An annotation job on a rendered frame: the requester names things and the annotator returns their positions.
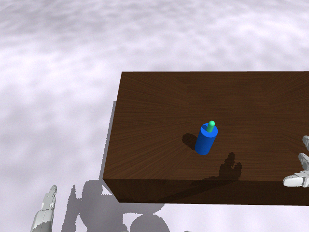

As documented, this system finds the bottle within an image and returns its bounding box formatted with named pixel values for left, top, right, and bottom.
left=195, top=121, right=218, bottom=155

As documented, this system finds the left robot hand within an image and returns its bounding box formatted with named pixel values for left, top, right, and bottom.
left=30, top=185, right=57, bottom=232

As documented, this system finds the right robot hand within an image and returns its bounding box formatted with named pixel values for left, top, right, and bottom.
left=283, top=135, right=309, bottom=188

